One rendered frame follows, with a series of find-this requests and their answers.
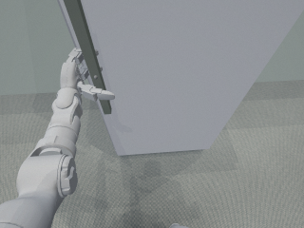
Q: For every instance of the fridge door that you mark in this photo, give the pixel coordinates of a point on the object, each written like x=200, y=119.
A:
x=180, y=68

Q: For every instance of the left robot forearm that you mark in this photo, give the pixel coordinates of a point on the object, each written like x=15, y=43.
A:
x=63, y=130

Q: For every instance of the left robot hand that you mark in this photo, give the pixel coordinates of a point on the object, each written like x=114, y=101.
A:
x=71, y=75

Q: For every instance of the handle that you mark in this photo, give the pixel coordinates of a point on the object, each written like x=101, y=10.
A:
x=77, y=18

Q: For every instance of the robot left upper arm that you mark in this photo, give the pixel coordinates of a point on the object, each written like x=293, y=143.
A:
x=43, y=183

